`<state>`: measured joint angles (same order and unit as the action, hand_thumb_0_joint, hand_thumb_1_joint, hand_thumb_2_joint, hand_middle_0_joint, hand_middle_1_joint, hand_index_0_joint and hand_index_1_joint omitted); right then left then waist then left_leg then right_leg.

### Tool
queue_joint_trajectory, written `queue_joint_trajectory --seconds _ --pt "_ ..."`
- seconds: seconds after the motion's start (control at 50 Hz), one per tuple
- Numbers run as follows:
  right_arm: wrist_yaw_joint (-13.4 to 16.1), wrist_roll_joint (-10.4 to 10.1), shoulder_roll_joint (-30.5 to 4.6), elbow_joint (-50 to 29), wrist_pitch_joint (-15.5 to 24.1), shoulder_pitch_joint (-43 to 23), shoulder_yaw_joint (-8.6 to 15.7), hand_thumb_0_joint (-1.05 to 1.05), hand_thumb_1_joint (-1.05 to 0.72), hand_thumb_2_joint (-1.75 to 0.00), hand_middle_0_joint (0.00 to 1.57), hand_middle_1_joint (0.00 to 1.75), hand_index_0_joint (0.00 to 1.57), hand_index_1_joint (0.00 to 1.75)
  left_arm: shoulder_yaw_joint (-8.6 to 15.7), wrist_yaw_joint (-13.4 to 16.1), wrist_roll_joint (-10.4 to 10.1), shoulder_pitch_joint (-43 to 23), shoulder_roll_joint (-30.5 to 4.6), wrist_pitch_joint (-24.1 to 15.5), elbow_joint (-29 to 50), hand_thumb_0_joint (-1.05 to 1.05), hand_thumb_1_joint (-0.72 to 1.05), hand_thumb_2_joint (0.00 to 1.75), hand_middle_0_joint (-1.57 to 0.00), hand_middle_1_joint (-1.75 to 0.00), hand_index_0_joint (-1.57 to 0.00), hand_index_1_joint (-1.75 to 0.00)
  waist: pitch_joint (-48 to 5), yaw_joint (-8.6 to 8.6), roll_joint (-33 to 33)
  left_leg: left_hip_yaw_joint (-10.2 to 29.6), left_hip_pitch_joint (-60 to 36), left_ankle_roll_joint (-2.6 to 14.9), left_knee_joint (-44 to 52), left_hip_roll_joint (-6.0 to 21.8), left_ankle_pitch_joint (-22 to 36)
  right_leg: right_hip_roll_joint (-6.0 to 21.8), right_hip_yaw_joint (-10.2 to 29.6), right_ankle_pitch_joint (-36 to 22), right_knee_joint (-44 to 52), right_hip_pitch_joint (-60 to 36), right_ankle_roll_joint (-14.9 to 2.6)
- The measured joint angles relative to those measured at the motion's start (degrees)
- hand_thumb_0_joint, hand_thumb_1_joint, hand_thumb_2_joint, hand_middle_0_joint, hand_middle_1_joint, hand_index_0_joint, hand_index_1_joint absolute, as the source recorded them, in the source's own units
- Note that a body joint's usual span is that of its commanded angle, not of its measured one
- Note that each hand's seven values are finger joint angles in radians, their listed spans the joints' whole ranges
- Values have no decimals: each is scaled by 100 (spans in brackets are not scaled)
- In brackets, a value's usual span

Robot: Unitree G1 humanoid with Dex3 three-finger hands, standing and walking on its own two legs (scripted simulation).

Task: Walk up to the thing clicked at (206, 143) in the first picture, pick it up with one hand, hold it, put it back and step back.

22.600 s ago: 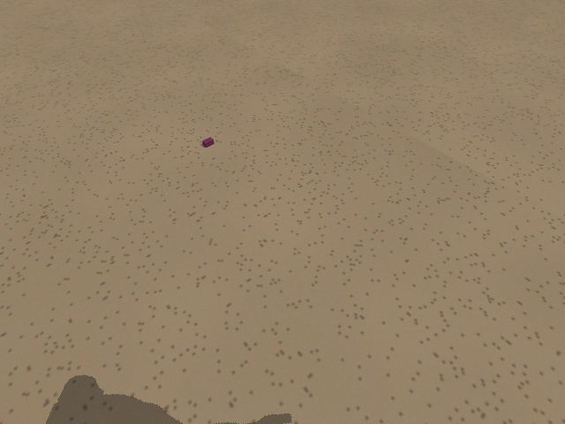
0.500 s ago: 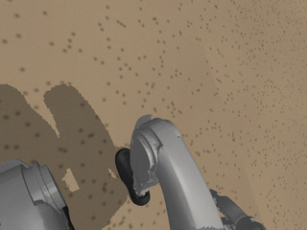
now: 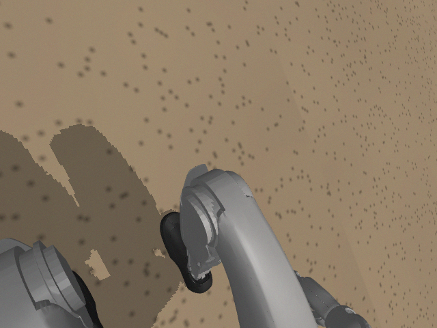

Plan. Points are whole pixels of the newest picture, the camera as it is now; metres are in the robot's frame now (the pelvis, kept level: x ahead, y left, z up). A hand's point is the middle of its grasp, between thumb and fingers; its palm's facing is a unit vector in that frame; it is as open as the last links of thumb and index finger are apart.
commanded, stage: rest palm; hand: left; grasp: from above
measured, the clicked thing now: out of the picture +0.48 +0.38 -0.29
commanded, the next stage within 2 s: close in 1.36 s
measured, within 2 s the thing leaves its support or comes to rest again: neither
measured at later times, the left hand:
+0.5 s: hand out of the picture +0.46 +0.37 -0.25, palm faces -0.45 -0.13 -0.88, open 11.8 cm
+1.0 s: hand out of the picture +0.46 +0.37 -0.25, palm faces -0.46 -0.13 -0.88, open 10.9 cm
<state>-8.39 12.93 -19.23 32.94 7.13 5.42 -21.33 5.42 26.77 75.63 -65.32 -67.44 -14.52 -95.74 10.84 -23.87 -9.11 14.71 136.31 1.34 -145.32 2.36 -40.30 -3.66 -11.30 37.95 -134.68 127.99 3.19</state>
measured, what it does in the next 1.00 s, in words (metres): stands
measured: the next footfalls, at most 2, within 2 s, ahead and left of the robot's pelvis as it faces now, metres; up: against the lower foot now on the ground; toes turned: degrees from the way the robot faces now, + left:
none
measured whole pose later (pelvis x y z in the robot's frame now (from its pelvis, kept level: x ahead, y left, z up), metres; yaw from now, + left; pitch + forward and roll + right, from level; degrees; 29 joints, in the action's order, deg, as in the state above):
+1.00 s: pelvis +0.00 +0.00 +0.00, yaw -1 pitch +28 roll -16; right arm -7.6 14.1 -19.7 33.1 6.1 4.0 -23.1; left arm 4.6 27.0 75.3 -64.3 -69.2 -17.4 -94.6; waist 11.9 -23.0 -10.1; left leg 15.9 135.6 1.0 -145.4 2.5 -40.6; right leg -4.0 -12.2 37.6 -134.1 127.3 3.2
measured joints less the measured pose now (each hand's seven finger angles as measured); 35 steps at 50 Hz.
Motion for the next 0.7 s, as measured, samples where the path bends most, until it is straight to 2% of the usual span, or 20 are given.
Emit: queue_joint_trajectory --seconds 0.16,0.3,0.52,0.7 --pt "53 38 -84 -51 -127 40 -86 0 -91 -90 20 30 21 30 11 -144 -37 95 -134 -177 119 0 -15 67 -40 -67 -40 -67 114 22 -38 59 -45 -14 -6 10 -16 -21 -46 -17 29 -43 -3" --pt "79 74 -113 -37 -151 14 -76 0 -91 -90 20 30 21 30 20 -98 5 136 -138 -306 254 0 -14 67 -40 -66 -40 -67 119 82 -107 84 -86 -27 -1 22 -44 -35 -64 -13 50 -77 -8" --pt "67 81 -88 -6 -93 -157 -56 0 -91 -90 20 30 21 30 -90 85 40 45 -121 -236 72 0 -11 65 -43 -63 -42 -64 19 78 -92 105 -65 -14 -11 7 -54 -30 -83 4 64 -87 5" --pt "57 76 -52 -11 -75 -188 -104 0 -91 -90 20 30 21 30 -103 17 -2 39 -141 -146 39 0 -4 59 -47 -61 -48 -60 29 64 -85 86 -51 -3 -4 5 -30 -25 -70 -11 66 -78 10"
